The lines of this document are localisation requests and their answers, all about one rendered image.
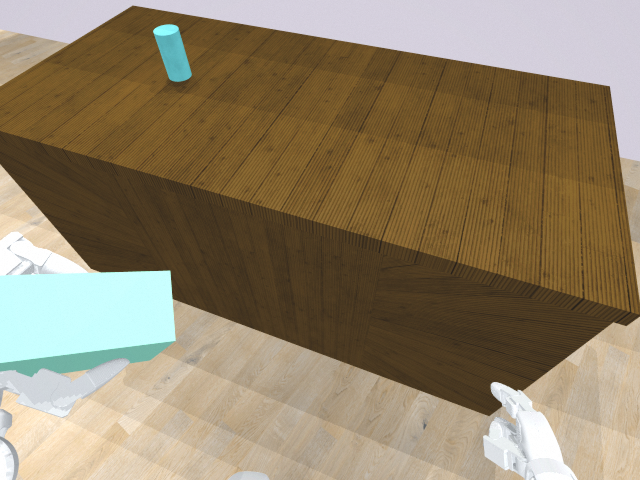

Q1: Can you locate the left robot hand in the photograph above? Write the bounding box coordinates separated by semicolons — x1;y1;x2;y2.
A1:
0;232;130;418

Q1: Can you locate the table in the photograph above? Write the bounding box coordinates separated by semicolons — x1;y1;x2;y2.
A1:
0;6;640;416

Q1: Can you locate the right robot forearm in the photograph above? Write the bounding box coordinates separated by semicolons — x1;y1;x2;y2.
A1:
525;458;577;480

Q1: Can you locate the right robot hand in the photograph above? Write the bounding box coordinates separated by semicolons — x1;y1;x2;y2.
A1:
483;382;564;479

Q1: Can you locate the sponge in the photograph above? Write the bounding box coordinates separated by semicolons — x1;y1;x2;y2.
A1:
0;271;176;377

